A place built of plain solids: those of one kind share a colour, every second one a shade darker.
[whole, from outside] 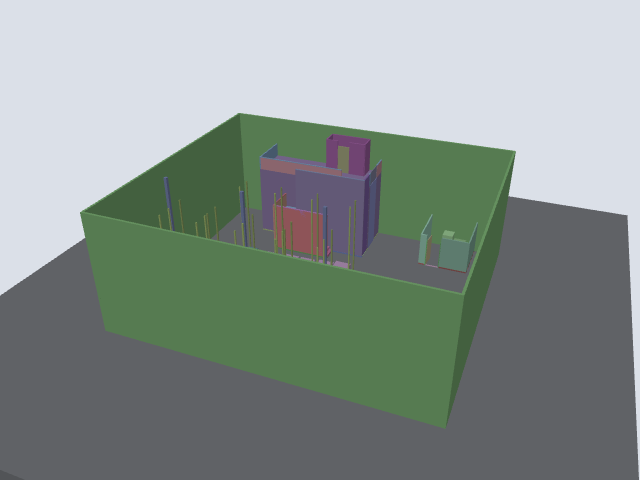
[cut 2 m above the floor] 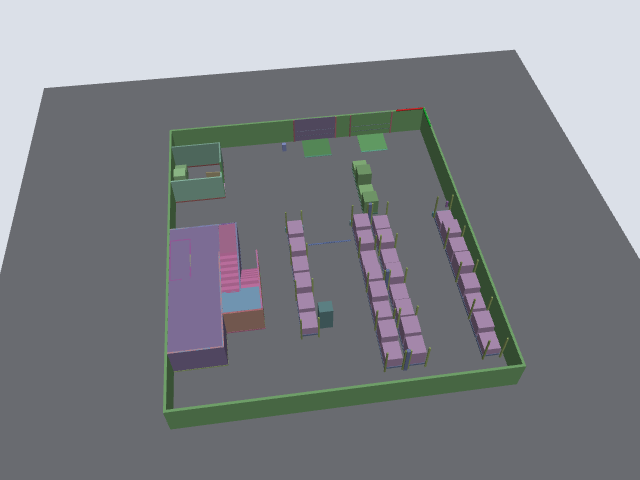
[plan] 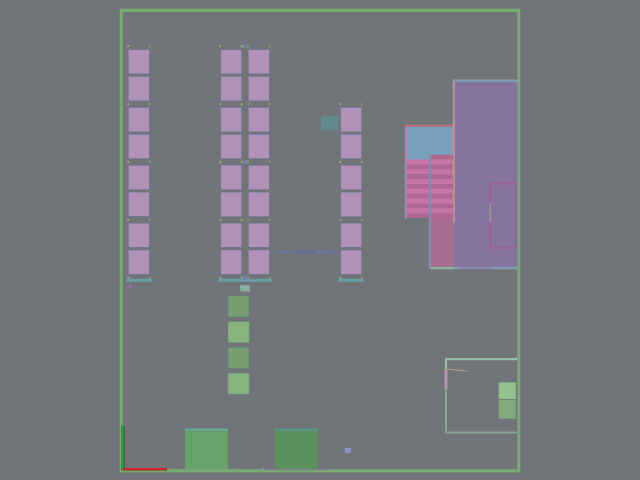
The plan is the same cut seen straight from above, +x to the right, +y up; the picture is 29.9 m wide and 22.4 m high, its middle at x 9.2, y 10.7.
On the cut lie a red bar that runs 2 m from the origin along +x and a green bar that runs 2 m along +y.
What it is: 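Racking aisles and the goods-in floor of a storage hall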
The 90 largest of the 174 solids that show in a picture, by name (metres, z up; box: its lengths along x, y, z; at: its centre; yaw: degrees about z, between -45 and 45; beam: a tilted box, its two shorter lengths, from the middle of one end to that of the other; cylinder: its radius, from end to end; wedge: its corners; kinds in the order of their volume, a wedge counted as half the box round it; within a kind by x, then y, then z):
{
 "mezz_deck_1": {"box": [3.0, 8.84, 5.38], "at": [16.9, 13.76, 2.64]},
 "wall_1": {"box": [0.15, 21.64, 8.46], "at": [-0.07, 10.67, 4.18]},
 "wall_2": {"box": [18.7, 0.15, 8.46], "at": [9.2, -0.07, 4.18]},
 "wall_3": {"box": [18.7, 0.15, 8.46], "at": [9.2, 21.42, 4.18]},
 "wall_4": {"box": [0.15, 21.64, 8.46], "at": [18.48, 10.67, 4.18]},
 "row_load_1": {"box": [0.95, 1.1, 0.66], "at": [0.75, 9.66, 0.47]},
 "row_load_2": {"box": [0.95, 1.1, 1.14], "at": [0.75, 10.92, 0.71]},
 "row_load_3": {"box": [0.95, 1.1, 1.08], "at": [0.75, 12.36, 0.68]},
 "row_load_4": {"box": [0.95, 1.1, 1.2], "at": [0.75, 13.62, 0.74]},
 "row_load_5": {"box": [0.95, 1.1, 0.89], "at": [0.75, 15.06, 0.59]},
 "row_load_6": {"box": [0.95, 1.1, 0.58], "at": [0.75, 16.32, 0.43]},
 "row_load_7": {"box": [0.95, 1.1, 0.81], "at": [0.75, 17.76, 0.55]},
 "row_load_8": {"box": [0.95, 1.1, 0.56], "at": [0.75, 19.02, 0.42]},
 "row_load_9": {"box": [0.95, 1.1, 0.83], "at": [5.05, 9.66, 0.55]},
 "row_load_10": {"box": [0.95, 1.1, 0.91], "at": [5.05, 10.92, 0.6]},
 "row_load_11": {"box": [0.95, 1.1, 0.68], "at": [5.05, 12.36, 0.48]},
 "row_load_12": {"box": [0.95, 1.1, 0.86], "at": [5.05, 13.62, 0.57]},
 "row_load_13": {"box": [0.95, 1.1, 0.62], "at": [5.05, 15.06, 0.45]},
 "row_load_14": {"box": [0.95, 1.1, 0.82], "at": [5.05, 16.32, 0.55]},
 "row_load_15": {"box": [0.95, 1.1, 1.2], "at": [5.05, 17.76, 0.74]},
 "row_load_16": {"box": [0.95, 1.1, 1.12], "at": [5.05, 19.02, 0.7]},
 "row_load_17": {"box": [0.95, 1.1, 1.19], "at": [6.35, 9.66, 0.73]},
 "row_load_18": {"box": [0.95, 1.1, 1.03], "at": [6.35, 10.92, 0.65]},
 "row_load_19": {"box": [0.95, 1.1, 0.7], "at": [6.35, 12.36, 0.49]},
 "row_load_20": {"box": [0.95, 1.1, 0.93], "at": [6.35, 13.62, 0.6]},
 "row_load_21": {"box": [0.95, 1.1, 1.15], "at": [6.35, 15.06, 0.72]},
 "row_load_22": {"box": [0.95, 1.1, 0.86], "at": [6.35, 16.32, 0.57]},
 "row_load_23": {"box": [0.95, 1.1, 1.1], "at": [6.35, 17.76, 0.69]},
 "row_load_24": {"box": [0.95, 1.1, 0.8], "at": [6.35, 19.02, 0.54]},
 "row_load_25": {"box": [0.95, 1.1, 1.19], "at": [10.65, 9.66, 0.73]},
 "row_load_26": {"box": [0.95, 1.1, 1.0], "at": [10.65, 10.92, 0.64]},
 "row_load_27": {"box": [0.95, 1.1, 0.89], "at": [10.65, 12.36, 0.59]},
 "row_load_28": {"box": [0.95, 1.1, 0.88], "at": [10.65, 13.62, 0.58]},
 "row_load_29": {"box": [0.95, 1.1, 0.76], "at": [10.65, 15.06, 0.52]},
 "row_load_30": {"box": [0.95, 1.1, 0.64], "at": [10.65, 16.32, 0.46]},
 "mezz_steps_1": {"box": [1.02, 0.23, 1.43], "at": [13.77, 13.2, 0.67]},
 "mezz_steps_2": {"box": [1.02, 0.23, 1.63], "at": [13.77, 13.43, 0.76]},
 "mezz_steps_3": {"box": [1.02, 0.23, 1.83], "at": [13.77, 13.66, 0.86]},
 "mezz_steps_4": {"box": [1.02, 0.23, 2.02], "at": [13.77, 13.89, 0.96]},
 "mezz_steps_5": {"box": [1.02, 0.23, 2.22], "at": [13.77, 14.12, 1.06]},
 "mezz_steps_6": {"box": [1.02, 0.23, 2.42], "at": [13.77, 14.34, 1.16]},
 "mezz_steps_7": {"box": [1.02, 0.23, 5.18], "at": [14.89, 11.83, 2.54]},
 "mezz_steps_8": {"box": [1.02, 0.23, 4.99], "at": [14.89, 12.06, 2.44]},
 "mezz_steps_9": {"box": [1.02, 0.23, 4.79], "at": [14.89, 12.29, 2.34]},
 "mezz_steps_10": {"box": [1.02, 0.23, 4.59], "at": [14.89, 12.52, 2.25]},
 "mezz_steps_11": {"box": [1.02, 0.23, 4.39], "at": [14.89, 12.74, 2.15]},
 "mezz_steps_12": {"box": [1.02, 0.23, 4.2], "at": [14.89, 12.97, 2.05]},
 "mezz_steps_13": {"box": [1.02, 0.23, 4.0], "at": [14.89, 13.2, 1.95]},
 "mezz_steps_14": {"box": [1.02, 0.23, 3.8], "at": [14.89, 13.43, 1.85]},
 "mezz_steps_15": {"box": [1.02, 0.23, 3.6], "at": [14.89, 13.66, 1.75]},
 "mezz_steps_16": {"box": [1.02, 0.23, 3.41], "at": [14.89, 13.88, 1.65]},
 "mezz_steps_17": {"box": [1.02, 0.23, 3.21], "at": [14.89, 14.11, 1.55]},
 "mezz_steps_18": {"box": [1.02, 0.23, 3.01], "at": [14.89, 14.34, 1.46]},
 "mezz_steps_19": {"box": [1.02, 0.23, 2.81], "at": [14.89, 14.57, 1.36]},
 "mezz_head_landing_1": {"box": [1.02, 2.28, 5.38], "at": [14.89, 10.58, 2.64]},
 "mezz_half_landing_1": {"box": [2.14, 1.53, 2.62], "at": [14.33, 15.22, 1.26]},
 "mezz_par_whole_1": {"box": [0.1, 6.59, 6.38], "at": [15.45, 14.79, 3.14]},
 "mezz_par_whole_2": {"box": [3.0, 0.1, 6.38], "at": [16.9, 18.13, 3.14]},
 "mezz_par_whole_3": {"box": [1.2, 0.1, 6.38], "at": [17.8, 9.39, 3.14]},
 "mezz_par_1": {"box": [0.1, 6.59, 6.34], "at": [15.45, 14.79, 3.12]},
 "mezz_par_2": {"box": [3.0, 0.1, 6.34], "at": [16.9, 18.13, 3.12]},
 "mezz_par_3": {"box": [1.2, 0.1, 6.34], "at": [17.8, 9.39, 3.12]},
 "office_1": {"box": [0.1, 1.2, 7.88], "at": [17.15, 10.94, 3.89]},
 "office_2": {"box": [0.1, 0.9, 7.88], "at": [17.15, 12.89, 3.89]},
 "office_3": {"box": [1.2, 0.1, 7.88], "at": [17.75, 10.34, 3.89]},
 "office_4": {"box": [1.2, 0.1, 7.88], "at": [17.75, 13.34, 3.89]},
 "office_5": {"box": [0.1, 3.0, 7.88], "at": [18.35, 11.84, 3.89]},
 "mezz_spine_whole_1": {"box": [0.1, 5.34, 6.38], "at": [14.33, 12.01, 3.14]},
 "mezz_spine_1": {"box": [0.1, 5.34, 6.34], "at": [14.33, 12.01, 3.12]},
 "lane_load_1": {"box": [0.95, 0.95, 0.6], "at": [5.4, 4.0, 0.44]},
 "lane_load_2": {"box": [0.95, 0.95, 1.31], "at": [5.4, 5.2, 0.79]},
 "lane_load_3": {"box": [0.95, 0.95, 0.56], "at": [5.4, 6.4, 0.42]},
 "lane_load_4": {"box": [0.95, 0.95, 1.11], "at": [5.4, 7.6, 0.69]},
 "room_wall_1": {"box": [0.1, 2.02, 2.55], "at": [15.08, 2.67, 1.23]},
 "room_wall_2": {"box": [3.27, 0.1, 2.55], "at": [16.77, 1.71, 1.23]},
 "room_wall_3": {"box": [3.27, 0.1, 2.55], "at": [16.77, 5.14, 1.23]},
 "mezz_cheek_whole_1": {"box": [0.1, 4.26, 3.72], "at": [13.21, 13.85, 1.81]},
 "mezz_cheek_1": {"box": [0.1, 4.26, 3.68], "at": [13.21, 13.85, 1.79]},
 "room_stock_1": {"box": [0.8, 0.89, 0.89], "at": [17.94, 2.8, 0.4]},
 "room_stock_2": {"box": [0.8, 0.77, 1.43], "at": [17.94, 3.67, 0.67]},
 "left_cage_1": {"box": [0.8, 0.7, 1.75], "at": [9.65, 16.16, 0.82]},
 "mezz_half_whole_1": {"box": [2.24, 0.1, 3.72], "at": [14.28, 16.03, 1.81]},
 "mezz_half_1": {"box": [2.24, 0.1, 3.68], "at": [14.28, 16.03, 1.79]},
 "mezz_gate_base_1": {"box": [1.5, 0.1, 5.38], "at": [16.45, 9.39, 2.64]},
 "mezz_landing_whole_1": {"box": [1.02, 0.1, 6.38], "at": [14.89, 9.39, 3.14]},
 "mezz_landing_1": {"box": [1.02, 0.1, 6.34], "at": [14.89, 9.39, 3.12]},
 "shutter_1": {"box": [3.0, 0.05, 3.25], "at": [8.1, -0.03, 1.57]},
 "mezz_gate_1": {"box": [1.5, 0.05, 6.38], "at": [16.45, 9.39, 3.14]},
 "office_door_leaf_1": {"box": [0.06, 0.9, 7.48], "at": [17.15, 11.99, 3.69]},
 "column_row_1": {"box": [0.2, 0.2, 8.46], "at": [5.7, 8.94, 4.18]}
}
